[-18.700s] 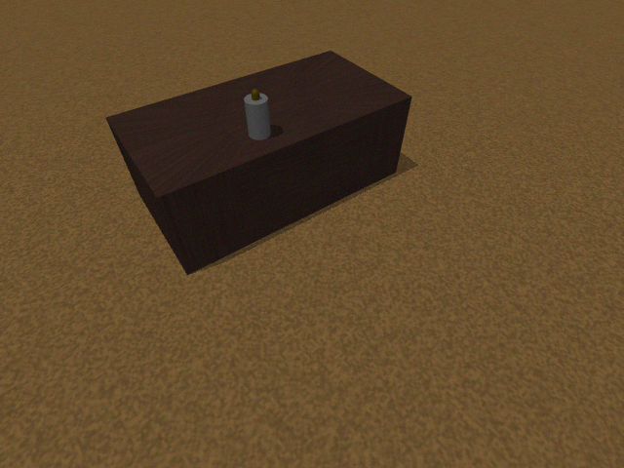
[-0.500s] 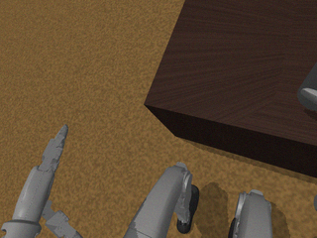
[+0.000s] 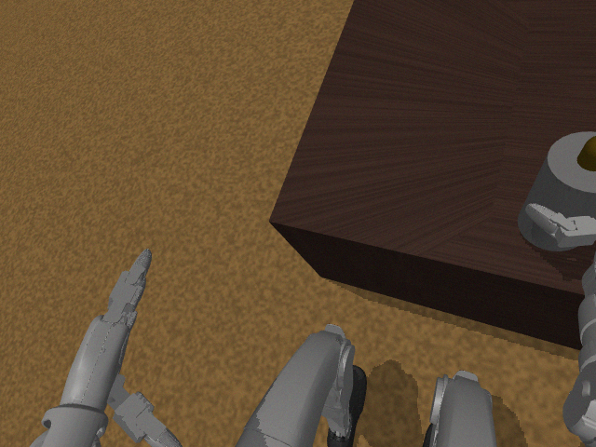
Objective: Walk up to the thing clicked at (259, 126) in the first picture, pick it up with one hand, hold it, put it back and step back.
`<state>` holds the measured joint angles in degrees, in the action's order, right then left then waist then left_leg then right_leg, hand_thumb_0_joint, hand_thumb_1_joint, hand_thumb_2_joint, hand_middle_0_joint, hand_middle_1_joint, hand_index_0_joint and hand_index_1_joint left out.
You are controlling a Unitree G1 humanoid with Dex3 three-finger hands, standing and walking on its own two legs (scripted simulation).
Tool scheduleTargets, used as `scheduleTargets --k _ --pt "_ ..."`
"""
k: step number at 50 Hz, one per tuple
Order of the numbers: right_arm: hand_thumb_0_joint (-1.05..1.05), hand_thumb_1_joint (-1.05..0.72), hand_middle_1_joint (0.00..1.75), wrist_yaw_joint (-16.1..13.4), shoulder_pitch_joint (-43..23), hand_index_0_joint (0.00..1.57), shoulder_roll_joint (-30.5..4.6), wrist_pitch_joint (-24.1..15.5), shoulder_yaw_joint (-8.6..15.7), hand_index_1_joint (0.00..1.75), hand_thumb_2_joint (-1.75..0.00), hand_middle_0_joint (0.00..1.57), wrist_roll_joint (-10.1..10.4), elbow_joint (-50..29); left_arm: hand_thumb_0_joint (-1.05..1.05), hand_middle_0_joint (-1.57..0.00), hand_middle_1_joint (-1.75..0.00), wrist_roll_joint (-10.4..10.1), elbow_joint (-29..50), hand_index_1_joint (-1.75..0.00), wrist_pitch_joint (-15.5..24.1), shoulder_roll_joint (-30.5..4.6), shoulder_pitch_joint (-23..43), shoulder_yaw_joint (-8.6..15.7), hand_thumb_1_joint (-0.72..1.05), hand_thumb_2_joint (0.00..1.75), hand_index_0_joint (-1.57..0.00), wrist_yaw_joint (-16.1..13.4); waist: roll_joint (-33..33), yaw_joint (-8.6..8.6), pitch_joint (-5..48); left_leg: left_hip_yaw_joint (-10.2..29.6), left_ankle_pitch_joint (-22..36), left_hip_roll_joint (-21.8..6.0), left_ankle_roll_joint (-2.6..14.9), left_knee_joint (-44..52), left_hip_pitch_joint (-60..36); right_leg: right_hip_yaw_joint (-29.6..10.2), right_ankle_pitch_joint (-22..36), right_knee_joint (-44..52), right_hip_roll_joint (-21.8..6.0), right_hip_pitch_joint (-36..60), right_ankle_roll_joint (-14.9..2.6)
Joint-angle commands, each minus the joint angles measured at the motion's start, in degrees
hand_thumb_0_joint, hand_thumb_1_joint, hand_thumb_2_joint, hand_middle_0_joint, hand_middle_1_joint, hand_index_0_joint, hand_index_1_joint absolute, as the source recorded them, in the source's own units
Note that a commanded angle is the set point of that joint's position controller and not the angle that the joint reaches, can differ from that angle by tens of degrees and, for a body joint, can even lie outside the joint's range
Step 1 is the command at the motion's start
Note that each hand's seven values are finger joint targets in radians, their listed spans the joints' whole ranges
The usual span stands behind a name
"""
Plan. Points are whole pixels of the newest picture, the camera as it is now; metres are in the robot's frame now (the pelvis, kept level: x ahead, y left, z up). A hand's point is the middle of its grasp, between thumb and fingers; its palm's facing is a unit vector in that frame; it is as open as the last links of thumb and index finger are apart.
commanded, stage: settle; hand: right
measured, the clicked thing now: (574, 188) +0.50 -0.20 -0.07
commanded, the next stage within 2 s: lift in 0.64 s
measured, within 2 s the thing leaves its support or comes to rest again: neither
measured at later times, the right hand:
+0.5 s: hand out of the picture +0.51 -0.22 -0.03, palm faces +0.24 +0.97 -0.03, open 11.4 cm
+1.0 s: hand out of the picture +0.50 -0.21 +0.00, palm faces +0.22 +0.98 -0.03, open 11.4 cm
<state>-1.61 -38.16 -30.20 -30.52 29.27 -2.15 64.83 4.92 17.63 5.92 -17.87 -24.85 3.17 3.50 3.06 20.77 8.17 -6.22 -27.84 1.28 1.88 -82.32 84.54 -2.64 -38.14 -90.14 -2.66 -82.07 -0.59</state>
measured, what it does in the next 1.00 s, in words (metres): stands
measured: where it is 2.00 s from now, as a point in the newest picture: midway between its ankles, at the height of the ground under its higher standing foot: outside the picture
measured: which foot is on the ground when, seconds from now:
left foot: down 0.00-1.00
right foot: down 0.00-1.00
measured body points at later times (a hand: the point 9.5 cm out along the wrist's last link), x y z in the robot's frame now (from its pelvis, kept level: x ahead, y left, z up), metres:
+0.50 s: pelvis +0.01 -0.01 +0.02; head +0.18 -0.08 +0.43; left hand +0.18 +0.26 +0.10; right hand +0.49 -0.27 -0.03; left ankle +0.09 +0.11 -0.56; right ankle +0.02 -0.11 -0.56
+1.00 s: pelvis +0.01 +0.00 +0.04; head +0.17 -0.07 +0.46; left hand +0.19 +0.26 +0.11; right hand +0.48 -0.26 +0.01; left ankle +0.09 +0.11 -0.56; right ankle +0.02 -0.11 -0.56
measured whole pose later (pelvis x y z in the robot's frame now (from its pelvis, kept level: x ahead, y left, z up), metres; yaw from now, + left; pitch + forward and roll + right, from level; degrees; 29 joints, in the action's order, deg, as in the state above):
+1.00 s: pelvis +0.01 +0.00 +0.04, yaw -1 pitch +27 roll +4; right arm -0.6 -39.7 -27.9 -30.2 28.1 -1.5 66.3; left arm 4.5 11.5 4.5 -16.3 -23.3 3.2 2.9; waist 2.3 18.3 7.8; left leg -5.4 -25.8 1.4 1.5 -72.6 73.5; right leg -2.0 -35.3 -79.8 -2.3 -71.2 -0.7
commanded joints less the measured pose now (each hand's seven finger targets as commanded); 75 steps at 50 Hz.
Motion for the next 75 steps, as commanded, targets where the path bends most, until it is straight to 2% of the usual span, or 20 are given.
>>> scheduleTargets --k 1,5,10,19,25,32,42,46,49,52,54,55,56,58,59,63,64,66,71,75 --pt "0.0 -0.07 1.36 -0.6 -32.7 1.24 -18.0 -10.0 1.3 1.36 -1.24 1.19 2.9 -23.7 0.0 -0.05 -0.05 -0.5 8.2 -0.06 2.1 -11.0 -2.5 9.1 -0.59 0.09 -0.04 -1.7 -26.0 -1.98 40.3 4.9 14.8 1.2 0.1 8.6 -23.0 -2.4 27.8 12.2 1.0 30.1 0.8" --pt "0.0 -0.06 1.36 -0.9 -31.4 1.23 -15.4 -10.1 0.1 1.36 -1.25 1.18 3.3 -20.0 0.0 -0.05 -0.05 -0.4 4.3 -0.06 1.3 -10.4 -2.5 8.1 -0.59 0.09 -0.04 -1.7 -23.5 -1.7 34.8 5.4 13.0 1.0 -0.03 10.1 -23.8 -2.0 22.2 13.8 1.3 25.5 0.57" --pt "0.0 -0.07 1.37 -0.4 -32.1 1.22 -15.1 -10.2 -0.4 1.37 -1.28 1.16 2.3 -17.5 0.0 -0.05 -0.05 -0.4 7.7 -0.06 1.0 -10.5 -1.0 8.1 -0.58 0.08 -0.04 -1.8 -20.9 -1.21 36.6 6.2 13.8 0.7 -0.38 11.4 -28.4 -1.8 21.0 14.4 1.4 25.0 0.31" --pt "0.0 -0.08 1.34 0.6 -34.2 1.2 -16.5 -10.4 1.4 1.34 -1.24 1.15 1.8 -13.6 0.0 -0.05 -0.05 -0.1 6.0 -0.07 1.3 -10.8 -0.8 9.8 -0.59 0.08 -0.03 -1.3 -24.5 -1.13 37.0 3.4 17.0 1.5 0.08 9.8 -21.7 -3.4 35.4 14.3 0.5 34.2 1.24" --pt "0.0 -0.14 1.38 1.1 -36.4 1.21 -16.5 -10.1 0.7 1.38 -1.29 1.16 1.4 -14.9 0.0 -0.05 -0.04 -0.4 8.5 -0.06 1.4 -10.6 2.4 9.2 -0.59 0.08 -0.03 -1.4 -23.2 -1.63 40.0 3.8 16.2 1.4 0.15 11.2 -26.9 -3.1 30.2 16.0 1.0 32.8 0.87" --pt "0.0 -0.15 1.39 1.5 -36.5 1.23 -17.7 -9.4 1.1 1.39 -1.31 1.18 1.4 -16.2 0.0 -0.05 -0.04 -0.3 4.0 -0.06 0.6 -9.9 -1.4 8.3 -0.58 0.07 -0.03 -1.2 -27.4 -2.4 40.9 3.3 19.1 1.9 0.39 10.7 -24.6 -3.3 39.9 16.0 0.6 38.4 1.71" --pt "0.0 -0.08 1.4 0.8 -35.1 1.27 -14.8 -8.7 -0.5 1.4 -1.29 1.22 1.8 -17.0 0.0 -0.05 -0.05 -0.8 5.0 -0.06 0.7 -10.6 1.7 9.3 -0.57 0.07 -0.04 -1.8 -21.0 -1.96 38.3 5.3 18.3 1.2 -0.33 14.9 -33.0 -1.9 27.8 18.6 1.3 32.6 0.64" --pt "0.0 -0.12 1.4 1.2 -32.1 1.27 -14.8 -8.6 0.3 1.4 -1.28 1.23 2.3 -18.4 0.0 -0.05 -0.05 -0.9 2.9 -0.06 0.5 -7.2 -3.0 6.1 -0.56 0.07 -0.04 -1.4 -23.7 -4.57 38.3 5.4 19.9 1.2 -0.22 15.7 -34.4 -1.4 31.2 19.8 1.7 35.0 0.92" --pt "0.0 -0.14 1.38 1.6 -29.4 1.26 -13.2 -8.2 0.3 1.38 -1.27 1.22 3.2 -18.6 0.0 -0.05 -0.05 -0.8 -2.0 -0.05 0.6 -7.3 -3.2 7.5 -0.56 0.06 -0.04 -1.4 -25.4 -5.58 34.6 4.9 18.9 1.2 -0.1 15.9 -30.8 -1.3 32.5 20.9 1.6 36.6 1.21" --pt "0.0 -0.16 1.37 0.8 -29.7 1.26 -14.3 -8.4 1.1 1.37 -1.26 1.22 3.4 -24.5 0.0 -0.05 -0.05 -0.7 1.2 -0.06 1.2 -8.9 0.9 8.2 -0.57 0.07 -0.04 -1.8 -23.2 -7.02 39.0 4.2 19.1 1.5 -0.19 16.4 -33.3 -1.6 34.0 22.1 1.4 40.3 1.23" --pt "0.0 -0.16 1.37 0.3 -30.0 1.26 -12.0 -8.5 -0.2 1.37 -1.26 1.22 4.3 -28.1 0.0 -0.05 -0.04 -0.6 -2.5 -0.06 0.8 -7.7 -1.2 7.4 -0.58 0.08 -0.03 -2.0 -24.1 -7.71 36.1 4.2 17.4 1.7 0.07 17.2 -32.2 -1.7 34.1 23.6 1.3 41.5 1.46" --pt "0.0 -0.17 1.37 0.8 -26.1 1.26 -5.7 -7.8 -4.2 1.37 -1.25 1.22 4.5 -24.7 0.0 -0.05 -0.04 -0.7 -2.8 -0.06 0.9 -6.1 -0.6 6.5 -0.58 0.08 -0.03 -1.9 -22.2 -6.75 34.3 4.1 17.7 1.7 0.03 18.0 -32.9 -1.7 33.4 24.0 1.5 40.9 1.22" --pt "0.0 -0.17 1.36 0.9 -25.1 1.26 -3.8 -7.6 -4.5 1.36 -1.25 1.22 5.2 -24.9 0.0 -0.04 -0.04 -0.8 -3.1 -0.06 1.1 -6.6 -0.2 7.0 -0.59 0.08 -0.03 -2.1 -19.8 -6.4 34.4 4.1 19.0 1.7 0.0 18.4 -34.1 -1.7 33.5 24.1 1.6 40.1 1.09" --pt "0.0 -0.16 1.36 0.8 -25.5 1.26 -8.4 -8.0 -2.4 1.36 -1.25 1.22 5.0 -31.3 0.0 -0.04 -0.04 -0.9 -0.6 -0.06 1.1 -9.3 1.7 8.7 -0.59 0.08 -0.03 -2.5 -19.4 -7.97 39.4 4.7 22.6 1.3 -0.09 18.4 -39.6 -1.2 35.1 24.6 1.8 40.8 1.03" --pt "0.0 -0.16 1.37 1.2 -22.4 1.27 -5.9 -7.2 -4.0 1.37 -1.25 1.22 4.8 -29.2 0.0 -0.04 -0.04 -1.0 1.5 -0.06 1.1 -7.6 2.8 6.5 -0.59 0.08 -0.03 -2.3 -17.7 -8.08 40.3 4.3 23.8 1.5 -0.35 18.5 -41.0 -1.2 36.8 24.9 1.8 42.3 1.05" --pt "0.0 -0.17 1.36 1.1 -18.6 1.26 -2.0 -6.1 -5.7 1.36 -1.24 1.22 6.3 -33.2 0.0 -0.04 -0.04 -1.7 -2.8 -0.05 0.2 -6.2 -1.1 6.5 -0.58 0.08 -0.03 -2.9 -16.1 -9.29 34.9 5.0 22.0 1.0 -0.41 22.0 -43.4 -0.3 31.6 28.1 2.6 41.7 0.81" --pt "0.0 -0.18 1.37 0.8 -18.2 1.27 -4.4 -5.9 -3.9 1.37 -1.25 1.23 6.4 -35.1 0.0 -0.04 -0.04 -1.8 -3.5 -0.05 0.2 -8.1 -1.9 8.9 -0.58 0.07 -0.03 -3.2 -15.3 -9.71 35.8 5.5 22.7 0.7 -0.61 22.5 -45.4 0.1 30.7 28.6 2.7 42.2 0.72" --pt "0.0 -0.16 1.38 0.8 -14.1 1.27 0.1 -5.0 -6.6 1.38 -1.27 1.23 7.3 -35.0 0.0 -0.04 -0.04 -2.0 -6.5 -0.06 0.0 -6.6 -3.0 7.6 -0.58 0.08 -0.03 -3.2 -14.5 -9.82 31.0 4.9 22.7 0.9 -0.7 23.3 -44.0 0.2 31.4 30.1 2.7 42.7 0.84" --pt "0.0 -0.17 1.37 0.4 -13.3 1.27 2.7 -4.8 -8.5 1.37 -1.25 1.23 7.6 -36.5 0.0 -0.04 -0.04 -2.2 -11.7 -0.05 0.5 -4.8 0.0 6.7 -0.58 0.07 -0.03 -3.8 -11.4 -11.05 21.4 5.9 18.4 0.0 -0.88 26.1 -42.9 0.7 24.7 32.7 2.7 40.0 0.45" --pt "0.0 -0.15 1.35 0.7 -10.5 1.25 3.5 -4.5 -9.0 1.35 -1.24 1.21 7.5 -40.2 0.0 -0.04 -0.04 -2.2 -9.3 -0.05 0.9 -5.0 2.2 6.5 -0.57 0.06 -0.04 -4.0 -10.1 -12.98 26.0 5.5 18.7 0.0 -1.11 27.2 -46.9 0.8 25.2 34.6 2.7 43.9 0.49"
